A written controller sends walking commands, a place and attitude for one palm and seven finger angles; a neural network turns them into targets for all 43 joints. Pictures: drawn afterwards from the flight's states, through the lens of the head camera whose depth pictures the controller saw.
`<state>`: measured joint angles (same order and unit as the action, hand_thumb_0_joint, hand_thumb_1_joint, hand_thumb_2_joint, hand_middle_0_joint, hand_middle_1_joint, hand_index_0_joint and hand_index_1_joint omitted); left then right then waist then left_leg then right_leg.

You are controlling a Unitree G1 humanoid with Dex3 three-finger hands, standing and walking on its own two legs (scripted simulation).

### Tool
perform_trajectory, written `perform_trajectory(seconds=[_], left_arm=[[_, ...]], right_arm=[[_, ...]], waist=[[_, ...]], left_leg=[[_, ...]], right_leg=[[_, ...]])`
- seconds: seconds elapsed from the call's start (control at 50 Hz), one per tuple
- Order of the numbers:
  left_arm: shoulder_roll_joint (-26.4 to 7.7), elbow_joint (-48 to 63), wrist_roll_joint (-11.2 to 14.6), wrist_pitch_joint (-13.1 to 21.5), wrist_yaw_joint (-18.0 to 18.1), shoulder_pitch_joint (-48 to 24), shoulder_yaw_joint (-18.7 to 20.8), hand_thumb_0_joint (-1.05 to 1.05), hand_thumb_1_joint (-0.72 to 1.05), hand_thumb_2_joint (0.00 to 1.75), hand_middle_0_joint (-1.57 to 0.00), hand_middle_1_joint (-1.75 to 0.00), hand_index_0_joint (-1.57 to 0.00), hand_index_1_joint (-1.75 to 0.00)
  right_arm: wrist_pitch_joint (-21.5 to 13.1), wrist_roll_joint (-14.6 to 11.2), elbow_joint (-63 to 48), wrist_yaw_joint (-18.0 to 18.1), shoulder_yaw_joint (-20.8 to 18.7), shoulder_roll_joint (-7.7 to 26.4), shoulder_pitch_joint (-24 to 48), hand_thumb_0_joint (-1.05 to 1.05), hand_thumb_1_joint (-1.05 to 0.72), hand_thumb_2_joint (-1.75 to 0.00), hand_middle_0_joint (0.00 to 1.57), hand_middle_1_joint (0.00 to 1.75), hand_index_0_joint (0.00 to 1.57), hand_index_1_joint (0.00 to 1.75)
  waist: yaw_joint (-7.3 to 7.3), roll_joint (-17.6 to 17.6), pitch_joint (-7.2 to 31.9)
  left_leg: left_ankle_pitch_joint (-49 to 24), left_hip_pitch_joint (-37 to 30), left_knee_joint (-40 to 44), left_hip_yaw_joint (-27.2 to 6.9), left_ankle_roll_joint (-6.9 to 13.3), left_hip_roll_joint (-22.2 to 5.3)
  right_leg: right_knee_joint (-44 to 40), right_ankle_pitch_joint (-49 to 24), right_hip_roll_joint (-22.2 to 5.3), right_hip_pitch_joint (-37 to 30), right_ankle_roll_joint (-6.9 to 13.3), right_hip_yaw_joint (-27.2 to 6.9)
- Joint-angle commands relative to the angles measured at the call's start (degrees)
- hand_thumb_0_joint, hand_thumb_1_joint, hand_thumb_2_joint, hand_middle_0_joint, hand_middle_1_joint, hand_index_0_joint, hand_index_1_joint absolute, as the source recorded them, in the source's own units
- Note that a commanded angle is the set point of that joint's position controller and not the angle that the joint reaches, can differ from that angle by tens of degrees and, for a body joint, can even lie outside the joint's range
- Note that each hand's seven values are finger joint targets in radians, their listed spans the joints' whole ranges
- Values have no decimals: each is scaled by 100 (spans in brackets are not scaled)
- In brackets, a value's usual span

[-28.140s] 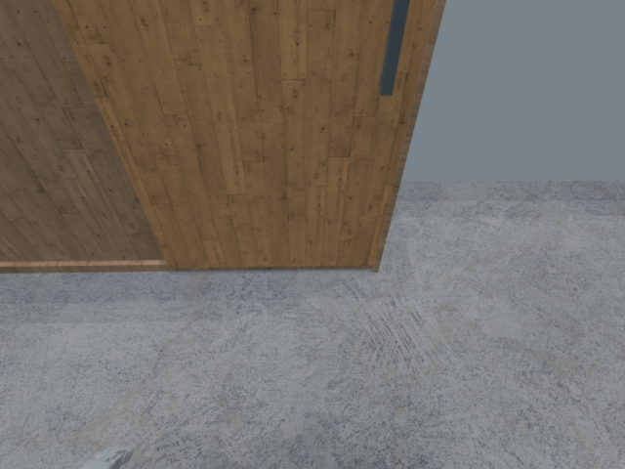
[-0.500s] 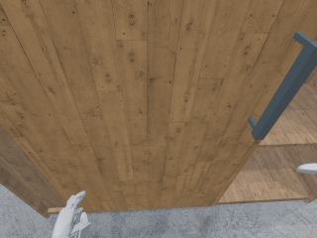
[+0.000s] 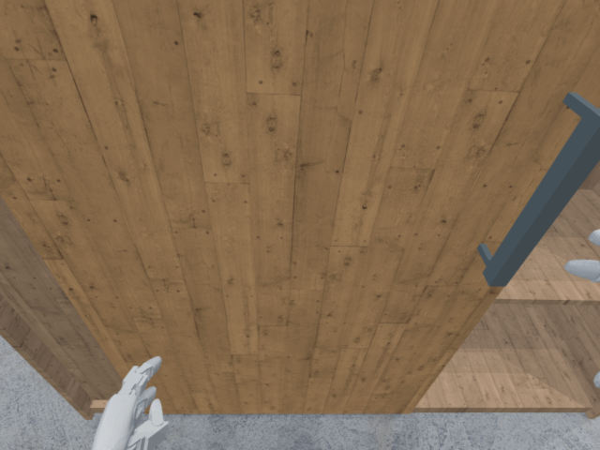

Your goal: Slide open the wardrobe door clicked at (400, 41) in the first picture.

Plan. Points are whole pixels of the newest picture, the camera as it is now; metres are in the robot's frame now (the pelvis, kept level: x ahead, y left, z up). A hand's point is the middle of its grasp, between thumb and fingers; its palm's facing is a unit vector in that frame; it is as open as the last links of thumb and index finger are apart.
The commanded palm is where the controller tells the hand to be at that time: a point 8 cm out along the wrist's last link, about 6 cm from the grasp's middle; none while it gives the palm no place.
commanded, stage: draw the hand back to the body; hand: right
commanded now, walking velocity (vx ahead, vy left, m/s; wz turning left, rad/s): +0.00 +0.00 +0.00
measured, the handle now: (530, 201) +0.40 -0.28 +0.19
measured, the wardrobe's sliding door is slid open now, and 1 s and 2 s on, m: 0.61 0.61 0.61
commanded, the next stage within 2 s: step back with the hand held close in 1.26 s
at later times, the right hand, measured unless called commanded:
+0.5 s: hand out of the picture +0.20 -0.31 +0.17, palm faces +0.54 +0.77 -0.33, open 12.6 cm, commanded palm +0.16 -0.33 +0.18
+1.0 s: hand out of the picture +0.18 -0.26 +0.17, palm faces +0.47 +0.79 -0.38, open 8.0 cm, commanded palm +0.14 -0.30 +0.18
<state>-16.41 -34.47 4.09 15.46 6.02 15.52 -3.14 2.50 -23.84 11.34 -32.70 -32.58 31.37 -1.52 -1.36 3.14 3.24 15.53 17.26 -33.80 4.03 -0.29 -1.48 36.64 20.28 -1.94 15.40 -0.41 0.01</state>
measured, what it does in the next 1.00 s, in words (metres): stands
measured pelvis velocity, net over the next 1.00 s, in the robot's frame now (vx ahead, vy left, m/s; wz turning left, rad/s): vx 0.00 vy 0.00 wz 0.01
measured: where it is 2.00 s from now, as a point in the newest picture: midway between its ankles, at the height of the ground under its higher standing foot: outside the picture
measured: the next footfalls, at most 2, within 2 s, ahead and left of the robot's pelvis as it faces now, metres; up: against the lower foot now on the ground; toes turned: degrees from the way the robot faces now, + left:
none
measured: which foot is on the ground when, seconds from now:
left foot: down 0.00-1.00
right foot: down 0.00-1.00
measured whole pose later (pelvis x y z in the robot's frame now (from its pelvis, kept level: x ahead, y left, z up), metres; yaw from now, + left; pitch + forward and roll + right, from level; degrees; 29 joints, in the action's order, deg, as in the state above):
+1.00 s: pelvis +0.00 +0.00 +0.01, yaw +0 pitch -5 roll +0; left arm -13.1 -37.8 0.2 12.1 4.5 12.9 0.4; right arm -6.1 -3.3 -22.3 6.5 -19.3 19.7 -26.9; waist -4.6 3.1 0.5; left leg 13.0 9.9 -27.5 3.4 -0.4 -1.6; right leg 28.6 16.9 -1.5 7.2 -0.5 0.8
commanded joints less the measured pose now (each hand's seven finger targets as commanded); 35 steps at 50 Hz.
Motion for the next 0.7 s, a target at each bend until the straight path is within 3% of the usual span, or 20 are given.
perform_trajectory(seconds=[0.0, 0.06, 0.16, 0.18, 0.2, 0.22, 0.26, 0.3, 0.36, 0.5, 0.58, 0.68], left_arm=[[-705, 1066, 42, 423, -58, -726, 290, 0, 90, 90, -20, -30, -20, -30], [-713, 1027, 46, 504, -41, -711, 302, 0, 90, 90, -20, -30, -20, -30], [-666, 895, 8, 686, 67, -755, 272, 0, 90, 90, -20, -30, -20, -30], [-570, 824, -278, 618, -73, -635, 371, 0, 90, 90, -20, -30, -20, -30], [-547, 776, -311, 626, -111, -625, 363, 0, 90, 90, -20, -30, -20, -30], [-486, 719, -270, 578, -112, -726, 374, 0, 90, 90, -20, -30, -20, -30], [-491, 611, -285, 464, -119, -741, 413, 0, 90, 90, -20, -30, -20, -30], [-425, 555, -312, 421, -133, -811, 420, 0, 90, 90, -20, -30, -20, -30], [-413, 506, -336, 326, -123, -849, 449, 0, 90, 90, -20, -30, -20, -30], [-361, 482, -379, 170, -154, -943, 493, 0, 90, 90, -20, -30, -20, -30], [-343, 504, -379, 78, -163, -982, 497, 0, 90, 90, -20, -30, -20, -30], [-296, 547, -385, 8, -152, -1019, 504, 0, 90, 90, -20, -30, -20, -30]], right_arm=[[-178, -312, -1363, 118, -664, 1428, 525, 0, 55, -20, 25, 115, 25, 115], [-95, -246, -1789, 293, -469, 1266, 502, 0, 55, -20, 25, 115, 25, 115], [-239, -93, -2662, 546, -320, 1246, 876, 0, 37, -29, 24, 104, 24, 104], [-653, 1114, -3662, 1980, -269, 1652, 1124, 0, 33, -31, 24, 102, 24, 102], [-663, 1221, -3212, 2603, 124, 805, 255, 0, 30, -32, 24, 100, 24, 100], [-687, 1358, -3162, 2996, 331, 369, -240, 0, 26, -34, 24, 98, 24, 98], [-874, 1585, -3691, 3510, 188, 522, -389, 0, 19, -37, 24, 94, 24, 94], [-1023, 1758, -3858, 3782, 237, 462, -374, 0, 12, -41, 24, 89, 24, 89], [-1099, 1873, -3746, 3957, 428, 217, -619, 0, 1, -46, 23, 83, 23, 83], [-1190, 2000, -4032, 4037, 592, 61, -957, 0, -25, -58, 22, 68, 22, 68], [-1181, 2000, -4081, 4031, 584, 23, -1275, 0, -39, -65, 22, 60, 22, 60], [-1214, 2012, -4291, 4021, 537, 25, -1591, 0, -57, -74, 21, 49, 21, 49]], waist=[[-278, 121, 503], [-208, 170, 417], [-147, 429, 451], [-374, 336, 57], [-190, 185, 7], [-252, 183, -201], [-292, 508, 201], [-265, 615, 221], [-228, 172, 135], [-274, 145, 294], [-305, -42, 173], [-340, 62, 160]], left_leg=[[-823, -402, 517, -133, 117, 74], [-546, -278, 611, -129, 108, 89], [-328, -280, 694, -72, 108, 121], [-276, -437, 957, -169, 145, 70], [-185, -397, 934, -93, 140, 36], [-94, -384, 897, -77, 135, 8], [-233, -657, 889, -126, 146, -41], [-247, -690, 834, -124, 152, -60], [-297, -721, 866, -112, 127, -54], [-744, -905, 832, -78, 128, -78], [-811, -972, 878, -63, 119, -66], [-897, -1076, 942, -82, 123, -79]], right_leg=[[-633, -1271, 155, 103, 167, -137], [-693, -1046, 126, -9, 174, -136], [-841, -842, 118, -266, 186, -217], [-960, -910, 166, 219, 161, -212], [-1110, -672, 78, 201, 77, -192], [-1184, -446, 31, 211, 62, -177], [-1234, -576, 48, 37, 75, -98], [-1304, -545, 41, 4, 59, -80], [-1359, -672, 4, -28, 100, -72], [-1367, -1398, -30, -347, 80, -40], [-1407, -1520, -45, -355, 74, -37], [-1409, -1554, -24, -371, 83, 23]])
